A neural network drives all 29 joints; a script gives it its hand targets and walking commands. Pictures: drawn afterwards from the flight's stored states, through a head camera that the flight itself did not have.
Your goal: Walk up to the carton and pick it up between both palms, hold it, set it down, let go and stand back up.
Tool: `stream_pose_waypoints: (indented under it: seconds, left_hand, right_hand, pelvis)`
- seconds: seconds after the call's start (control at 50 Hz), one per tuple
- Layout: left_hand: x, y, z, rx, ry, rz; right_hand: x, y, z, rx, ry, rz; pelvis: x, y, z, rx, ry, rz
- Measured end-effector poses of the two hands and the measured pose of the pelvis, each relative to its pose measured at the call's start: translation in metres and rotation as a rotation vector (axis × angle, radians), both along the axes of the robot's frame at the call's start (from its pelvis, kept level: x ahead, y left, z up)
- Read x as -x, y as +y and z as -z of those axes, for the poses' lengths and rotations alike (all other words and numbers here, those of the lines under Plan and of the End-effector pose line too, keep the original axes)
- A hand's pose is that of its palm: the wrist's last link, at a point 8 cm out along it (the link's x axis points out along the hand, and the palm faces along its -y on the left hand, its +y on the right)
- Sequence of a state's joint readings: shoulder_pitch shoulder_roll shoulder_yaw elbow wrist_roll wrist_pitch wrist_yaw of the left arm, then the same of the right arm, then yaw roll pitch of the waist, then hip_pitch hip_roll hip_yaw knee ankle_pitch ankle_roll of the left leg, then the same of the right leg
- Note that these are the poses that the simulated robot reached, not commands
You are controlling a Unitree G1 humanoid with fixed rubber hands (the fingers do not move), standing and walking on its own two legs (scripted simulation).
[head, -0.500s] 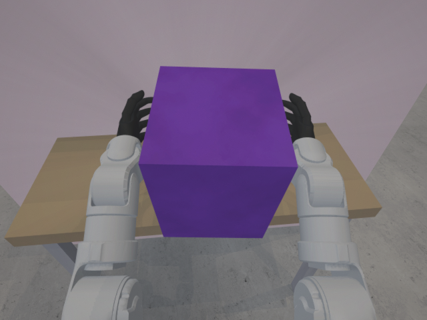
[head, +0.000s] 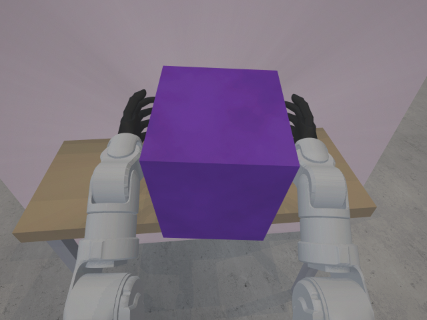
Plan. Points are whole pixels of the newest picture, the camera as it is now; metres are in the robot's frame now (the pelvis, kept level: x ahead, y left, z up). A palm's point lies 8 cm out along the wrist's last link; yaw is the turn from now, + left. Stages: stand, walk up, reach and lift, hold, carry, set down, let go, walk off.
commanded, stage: hold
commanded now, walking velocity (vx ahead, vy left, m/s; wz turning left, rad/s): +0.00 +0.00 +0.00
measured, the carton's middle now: (216, 159) +0.37 +0.00 +0.15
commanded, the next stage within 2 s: none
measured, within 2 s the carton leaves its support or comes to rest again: neither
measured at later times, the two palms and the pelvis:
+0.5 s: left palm (130, 124) +0.38 +0.15 +0.23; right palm (300, 128) +0.38 -0.14 +0.22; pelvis +0.00 +0.00 +0.00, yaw +0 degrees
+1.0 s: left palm (135, 138) +0.39 +0.15 +0.19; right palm (296, 142) +0.38 -0.14 +0.19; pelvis +0.02 +0.01 +0.00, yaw +0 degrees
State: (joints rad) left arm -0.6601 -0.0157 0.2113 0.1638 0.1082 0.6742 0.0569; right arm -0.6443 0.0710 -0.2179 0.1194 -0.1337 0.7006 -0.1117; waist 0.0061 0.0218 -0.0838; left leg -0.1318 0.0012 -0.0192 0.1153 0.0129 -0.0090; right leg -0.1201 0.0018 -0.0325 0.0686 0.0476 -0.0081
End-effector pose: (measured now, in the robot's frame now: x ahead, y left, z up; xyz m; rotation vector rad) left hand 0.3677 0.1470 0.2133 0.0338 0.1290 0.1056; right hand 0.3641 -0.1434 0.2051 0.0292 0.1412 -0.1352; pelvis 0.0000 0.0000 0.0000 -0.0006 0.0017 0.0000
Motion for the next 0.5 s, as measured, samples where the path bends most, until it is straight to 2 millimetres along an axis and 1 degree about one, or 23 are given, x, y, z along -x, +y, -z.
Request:
stream_pose_waypoints:
  seconds: [0.1,0.24,0.42,0.5]
  left_hand:
    - [0.003,0.001,-0.004,-0.002,-0.001,0.0]
    - [0.003,0.002,-0.007,-0.004,0.016,-0.009]
    - [-0.007,0.003,-0.016,-0.002,-0.004,-0.008]
    - [-0.013,0.004,-0.015,-0.008,0.007,-0.011]
  right_hand:
    - [0.002,0.001,-0.005,0.009,-0.002,-0.006]
    - [0.0,0.002,-0.006,0.009,0.015,-0.018]
    - [-0.011,0.002,-0.015,0.013,-0.005,-0.018]
    - [-0.017,0.003,-0.013,0.008,0.007,-0.019]
  pelvis:
    - [0.004,-0.001,0.001,0.0,-0.008,0.0]
    - [0.006,-0.001,0.001,0.0,-0.007,0.002]
    - [0.002,-0.002,0.001,0.0,0.013,0.005]
    - [-0.002,-0.001,0.001,0.0,0.019,0.007]
